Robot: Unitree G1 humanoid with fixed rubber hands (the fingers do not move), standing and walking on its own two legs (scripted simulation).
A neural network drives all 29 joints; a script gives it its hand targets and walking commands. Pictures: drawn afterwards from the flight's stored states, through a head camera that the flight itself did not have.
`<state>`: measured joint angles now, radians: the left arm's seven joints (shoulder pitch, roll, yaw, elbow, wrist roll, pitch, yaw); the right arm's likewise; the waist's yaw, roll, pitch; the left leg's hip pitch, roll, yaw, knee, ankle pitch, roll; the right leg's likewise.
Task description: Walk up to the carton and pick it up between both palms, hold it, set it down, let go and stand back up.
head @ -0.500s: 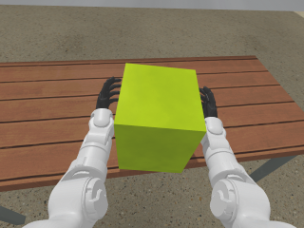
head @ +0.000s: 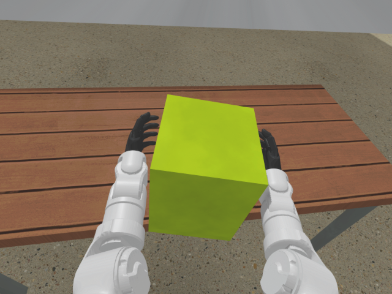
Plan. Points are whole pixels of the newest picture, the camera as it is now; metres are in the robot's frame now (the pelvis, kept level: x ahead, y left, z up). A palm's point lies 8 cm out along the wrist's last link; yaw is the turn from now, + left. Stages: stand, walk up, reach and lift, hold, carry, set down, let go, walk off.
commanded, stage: reach and lift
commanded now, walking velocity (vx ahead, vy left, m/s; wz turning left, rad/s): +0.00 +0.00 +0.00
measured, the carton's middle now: (200, 170) +0.39 -0.01 +0.03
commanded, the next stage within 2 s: none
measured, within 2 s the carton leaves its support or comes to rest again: leaves its support in 0.90 s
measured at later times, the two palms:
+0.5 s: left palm (135, 147) +0.40 +0.14 +0.08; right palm (266, 160) +0.40 -0.15 +0.07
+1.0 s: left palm (137, 145) +0.40 +0.14 +0.09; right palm (268, 160) +0.39 -0.15 +0.08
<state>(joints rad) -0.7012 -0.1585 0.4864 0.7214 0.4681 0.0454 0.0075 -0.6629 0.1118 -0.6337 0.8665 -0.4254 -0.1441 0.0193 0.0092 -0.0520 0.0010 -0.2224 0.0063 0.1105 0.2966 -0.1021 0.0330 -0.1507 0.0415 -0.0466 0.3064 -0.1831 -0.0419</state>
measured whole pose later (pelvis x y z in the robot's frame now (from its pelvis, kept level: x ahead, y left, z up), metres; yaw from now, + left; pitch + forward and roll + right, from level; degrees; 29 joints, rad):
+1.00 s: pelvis +0.01 +0.00 +0.00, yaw +0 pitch +2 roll +0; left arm -0.68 -0.13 0.43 0.72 0.41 0.04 0.04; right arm -0.64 0.08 -0.50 0.89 -0.31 -0.19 -0.03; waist 0.00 -0.04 -0.01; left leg -0.21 0.01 0.11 0.27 -0.11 0.03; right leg -0.13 0.04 -0.05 0.26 -0.17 -0.05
